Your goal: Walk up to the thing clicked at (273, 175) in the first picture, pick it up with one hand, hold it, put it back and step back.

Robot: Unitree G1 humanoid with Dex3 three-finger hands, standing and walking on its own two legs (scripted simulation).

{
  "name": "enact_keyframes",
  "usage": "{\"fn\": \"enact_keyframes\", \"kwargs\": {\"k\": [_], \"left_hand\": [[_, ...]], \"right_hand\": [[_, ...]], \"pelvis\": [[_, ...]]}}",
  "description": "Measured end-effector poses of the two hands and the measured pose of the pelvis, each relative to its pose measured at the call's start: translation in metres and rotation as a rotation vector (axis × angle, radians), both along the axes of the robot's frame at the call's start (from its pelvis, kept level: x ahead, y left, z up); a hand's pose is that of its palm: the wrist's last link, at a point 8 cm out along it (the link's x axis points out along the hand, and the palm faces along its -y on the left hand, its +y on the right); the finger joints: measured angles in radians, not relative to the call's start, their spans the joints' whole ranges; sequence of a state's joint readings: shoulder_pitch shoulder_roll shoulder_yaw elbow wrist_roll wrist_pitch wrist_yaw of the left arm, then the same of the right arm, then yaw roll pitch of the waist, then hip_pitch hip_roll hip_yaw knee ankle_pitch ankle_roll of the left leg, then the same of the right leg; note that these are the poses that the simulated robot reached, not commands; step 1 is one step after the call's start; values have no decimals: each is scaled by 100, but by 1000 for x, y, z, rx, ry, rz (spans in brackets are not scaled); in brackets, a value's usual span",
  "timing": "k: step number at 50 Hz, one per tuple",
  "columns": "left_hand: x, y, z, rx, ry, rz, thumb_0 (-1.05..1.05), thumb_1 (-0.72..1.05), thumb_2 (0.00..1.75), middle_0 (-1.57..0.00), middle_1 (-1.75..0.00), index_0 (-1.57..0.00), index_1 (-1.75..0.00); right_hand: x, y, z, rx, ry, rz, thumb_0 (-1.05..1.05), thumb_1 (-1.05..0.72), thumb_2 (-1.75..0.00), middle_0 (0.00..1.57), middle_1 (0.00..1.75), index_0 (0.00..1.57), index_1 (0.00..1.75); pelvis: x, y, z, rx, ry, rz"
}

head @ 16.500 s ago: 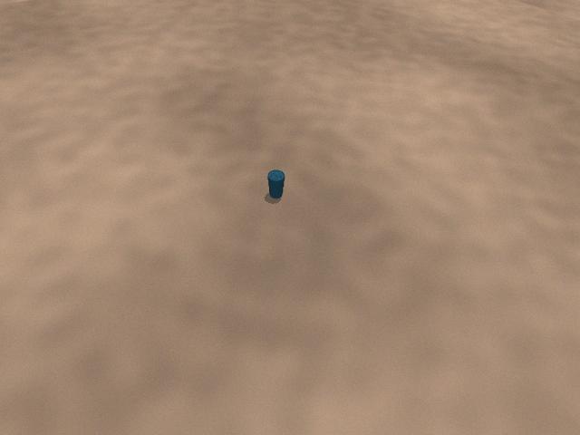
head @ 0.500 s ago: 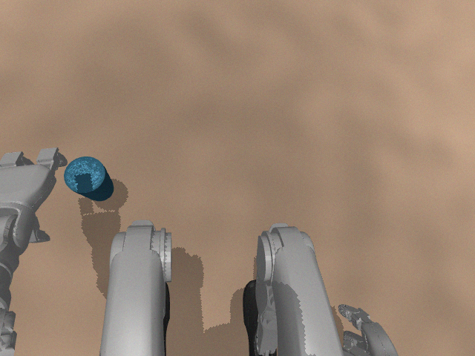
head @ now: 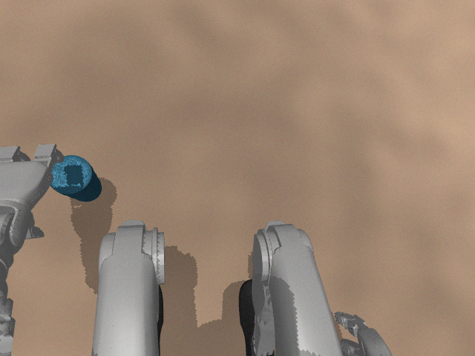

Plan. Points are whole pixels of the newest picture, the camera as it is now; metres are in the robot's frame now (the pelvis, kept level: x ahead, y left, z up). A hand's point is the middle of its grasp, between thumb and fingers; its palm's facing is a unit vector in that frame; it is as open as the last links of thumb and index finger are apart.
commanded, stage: rise first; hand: left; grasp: from above
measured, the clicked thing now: (79, 182) +0.43 +0.31 -0.29
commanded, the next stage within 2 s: approach in 0.02 s
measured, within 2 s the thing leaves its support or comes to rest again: neither
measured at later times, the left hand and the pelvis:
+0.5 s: hand (85, 167) +0.44 +0.27 -0.19, palm faces -0.36 -0.08 -0.93, open 14.1 cm; pelvis +0.00 +0.00 -0.02, yaw -1 degrees
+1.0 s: hand (63, 190) +0.39 +0.31 -0.21, palm faces -0.53 -0.14 -0.84, open 14.2 cm; pelvis +0.00 +0.00 -0.02, yaw -2 degrees
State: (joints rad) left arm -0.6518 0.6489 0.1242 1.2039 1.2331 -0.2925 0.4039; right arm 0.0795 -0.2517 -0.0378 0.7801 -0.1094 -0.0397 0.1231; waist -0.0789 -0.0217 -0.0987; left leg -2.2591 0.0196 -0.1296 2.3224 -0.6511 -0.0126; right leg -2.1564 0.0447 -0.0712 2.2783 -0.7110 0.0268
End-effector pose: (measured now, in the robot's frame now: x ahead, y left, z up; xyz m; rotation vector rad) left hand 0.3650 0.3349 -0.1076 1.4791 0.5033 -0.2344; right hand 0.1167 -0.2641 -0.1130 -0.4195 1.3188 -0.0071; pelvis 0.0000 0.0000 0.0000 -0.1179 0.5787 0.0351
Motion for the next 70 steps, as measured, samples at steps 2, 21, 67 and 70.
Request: {"fn": "enact_keyframes", "kwargs": {"k": [2, 21, 67, 70], "left_hand": [[1, -1, -2, 0, 2, 0, 0, -53, 100, -8, -102, -8, -101], [48, -44, -27, -20, -33, -85, -1, -52, 97, -8, -106, -9, -103], [62, -33, -83, 33, -27, 8, -1, -53, 98, -7, -99, -7, -98], [65, -33, -83, 35, 7, 36, -1, -54, 98, -7, -99, -7, -99]], "right_hand": [[0, 0, -1, 0, 1, 1, 0, -91, -90, 20, 30, 20, 30], [-12, -6, -10, -24, 28, 21, 0, -91, -90, 20, 30, 20, 30], [-18, 3, -27, -15, 42, 94, 0, -90, -90, 20, 30, 20, 30], [-29, 8, -33, 25, 65, 80, 0, -90, -90, 20, 30, 20, 30]], "pelvis": [[0, 0, 0, 1, 3, -1], [2, -3, -15, 4, 6, -9], [3, 3, -47, -33, -34, -33], [6, 2, -47, -30, -30, -39]]}}
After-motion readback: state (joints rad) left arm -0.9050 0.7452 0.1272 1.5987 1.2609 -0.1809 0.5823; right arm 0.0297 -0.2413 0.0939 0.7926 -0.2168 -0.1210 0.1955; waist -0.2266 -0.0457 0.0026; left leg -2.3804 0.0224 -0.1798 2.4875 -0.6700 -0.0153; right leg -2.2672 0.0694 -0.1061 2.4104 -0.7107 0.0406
